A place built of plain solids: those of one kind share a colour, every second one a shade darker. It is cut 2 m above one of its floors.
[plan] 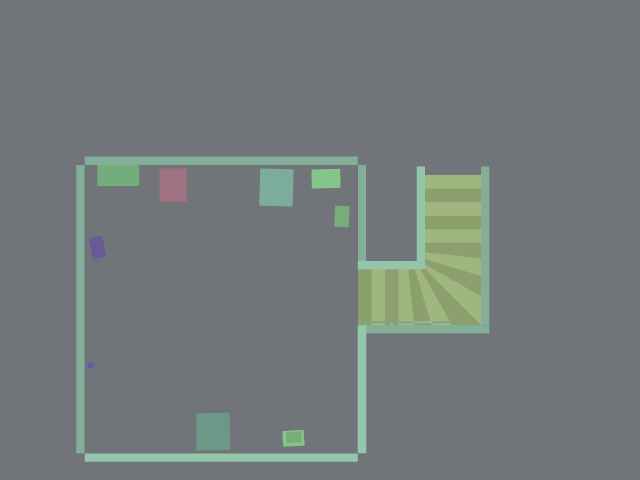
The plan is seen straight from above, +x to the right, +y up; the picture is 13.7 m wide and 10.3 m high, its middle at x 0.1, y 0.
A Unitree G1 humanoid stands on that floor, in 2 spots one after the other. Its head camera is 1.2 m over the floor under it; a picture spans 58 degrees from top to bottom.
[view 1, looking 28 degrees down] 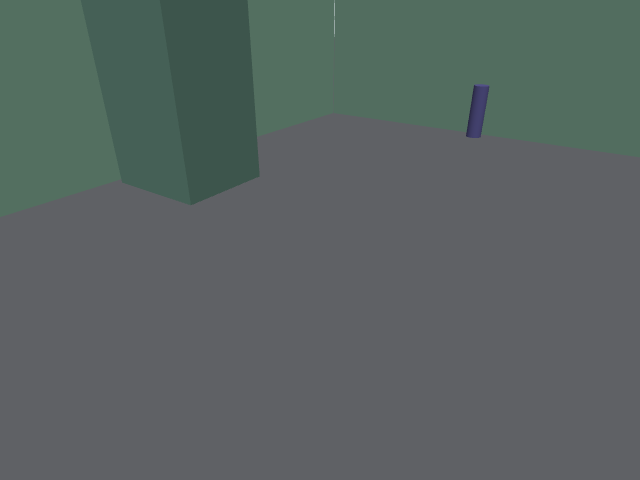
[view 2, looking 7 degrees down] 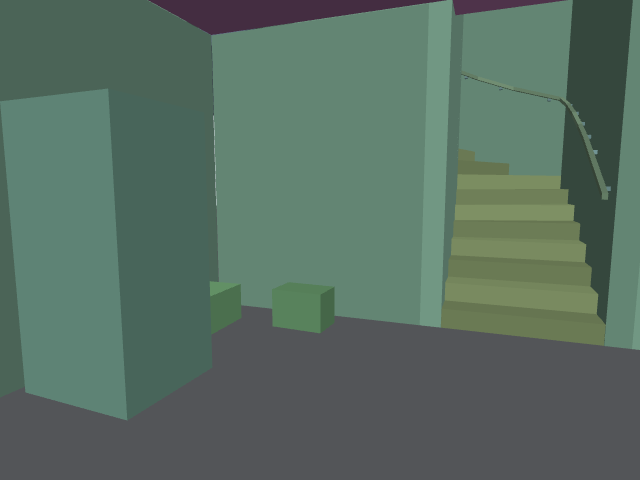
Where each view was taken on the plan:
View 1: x -0.09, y -1.38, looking -145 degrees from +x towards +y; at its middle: ground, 2.56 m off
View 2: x -2.82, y -0.95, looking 21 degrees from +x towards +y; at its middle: wall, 4.03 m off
